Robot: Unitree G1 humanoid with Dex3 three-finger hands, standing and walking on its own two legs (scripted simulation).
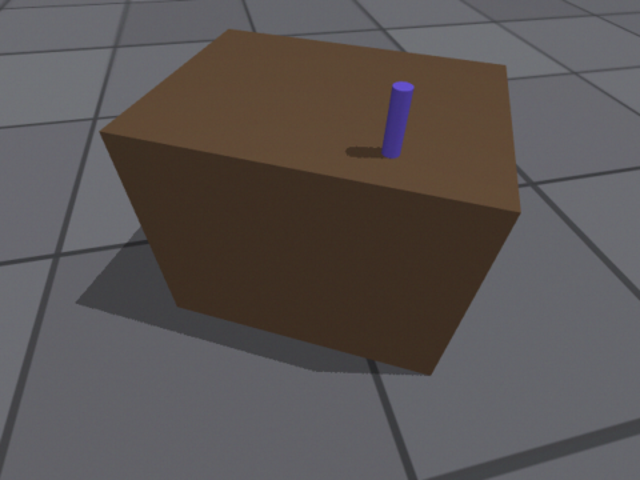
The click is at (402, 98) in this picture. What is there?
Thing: slim round
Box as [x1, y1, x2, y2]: [381, 82, 413, 157]
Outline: 407,82 395,82 392,86 381,152 383,155 387,157 396,157 399,155 413,89 413,86
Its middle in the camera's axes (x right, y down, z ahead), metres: +0.17 -0.27 +0.83
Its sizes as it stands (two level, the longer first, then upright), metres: 0.043 0.043 0.157
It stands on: a support 0.75 m high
